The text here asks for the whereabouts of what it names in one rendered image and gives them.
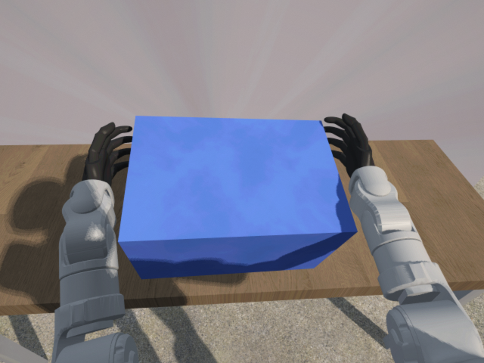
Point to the right robot hand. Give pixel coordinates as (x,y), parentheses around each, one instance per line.
(356,152)

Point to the left robot hand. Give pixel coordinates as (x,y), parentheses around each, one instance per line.
(99,164)

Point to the carton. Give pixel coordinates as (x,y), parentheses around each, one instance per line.
(214,196)

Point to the robot right upper arm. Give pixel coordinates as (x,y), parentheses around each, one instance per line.
(432,332)

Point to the table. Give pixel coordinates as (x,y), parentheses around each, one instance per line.
(36,181)

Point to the robot left upper arm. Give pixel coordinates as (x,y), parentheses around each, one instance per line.
(112,348)

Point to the robot left forearm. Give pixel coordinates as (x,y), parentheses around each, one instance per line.
(88,264)

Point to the robot right forearm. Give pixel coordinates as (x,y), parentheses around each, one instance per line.
(406,272)

